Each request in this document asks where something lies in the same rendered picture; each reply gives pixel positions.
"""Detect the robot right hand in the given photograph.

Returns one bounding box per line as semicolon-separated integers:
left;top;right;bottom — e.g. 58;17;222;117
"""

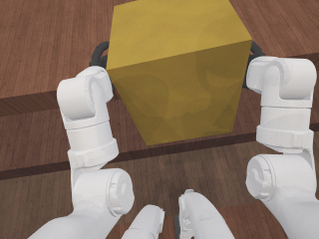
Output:
242;41;266;90

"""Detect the left robot forearm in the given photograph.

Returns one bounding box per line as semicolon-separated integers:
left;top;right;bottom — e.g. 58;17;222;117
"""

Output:
57;66;119;203

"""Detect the carton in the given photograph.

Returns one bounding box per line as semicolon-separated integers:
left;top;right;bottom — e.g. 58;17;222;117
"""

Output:
106;0;253;145

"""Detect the right robot forearm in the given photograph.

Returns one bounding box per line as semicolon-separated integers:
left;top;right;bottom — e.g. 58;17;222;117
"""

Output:
246;56;317;192

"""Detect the robot right shin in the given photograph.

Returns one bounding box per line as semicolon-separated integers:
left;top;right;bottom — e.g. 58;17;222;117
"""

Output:
178;189;194;239

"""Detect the left robot upper arm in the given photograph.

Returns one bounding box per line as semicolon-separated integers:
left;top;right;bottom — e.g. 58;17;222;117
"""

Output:
28;168;135;239

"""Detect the robot left hand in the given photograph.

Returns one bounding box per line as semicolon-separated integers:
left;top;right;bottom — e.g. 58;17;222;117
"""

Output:
89;41;116;91

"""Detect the left robot thigh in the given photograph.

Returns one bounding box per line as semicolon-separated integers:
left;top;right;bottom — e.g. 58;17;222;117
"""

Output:
122;204;165;239

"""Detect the right robot upper arm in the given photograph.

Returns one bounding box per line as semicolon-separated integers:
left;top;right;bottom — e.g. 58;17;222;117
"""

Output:
245;153;319;239

